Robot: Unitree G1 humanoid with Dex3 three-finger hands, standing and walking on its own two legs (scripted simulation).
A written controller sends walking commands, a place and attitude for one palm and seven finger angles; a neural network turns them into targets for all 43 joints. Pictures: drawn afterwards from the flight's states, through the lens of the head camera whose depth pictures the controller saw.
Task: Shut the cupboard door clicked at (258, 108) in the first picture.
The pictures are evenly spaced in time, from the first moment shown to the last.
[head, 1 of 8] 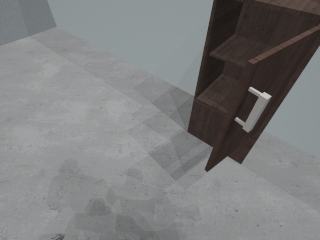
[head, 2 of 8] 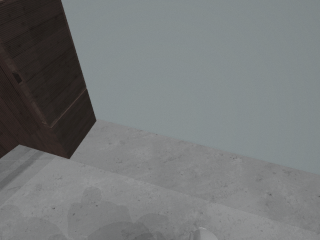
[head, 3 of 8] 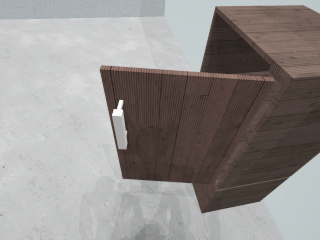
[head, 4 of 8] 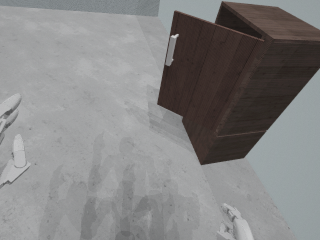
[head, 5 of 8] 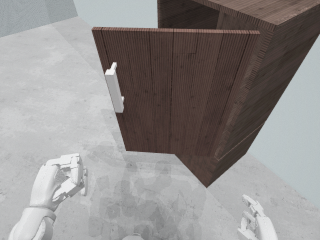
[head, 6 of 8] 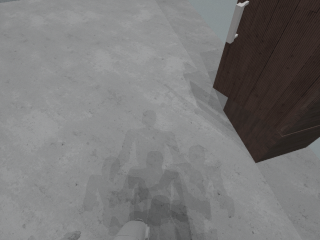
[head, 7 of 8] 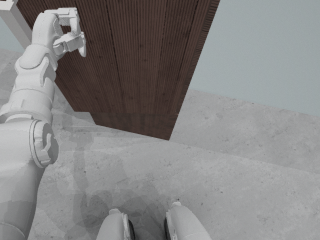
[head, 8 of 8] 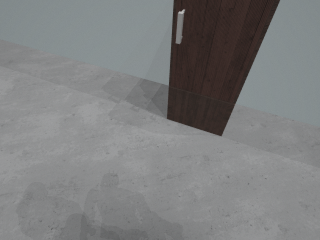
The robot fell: no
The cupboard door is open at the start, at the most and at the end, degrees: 76 76 0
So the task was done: yes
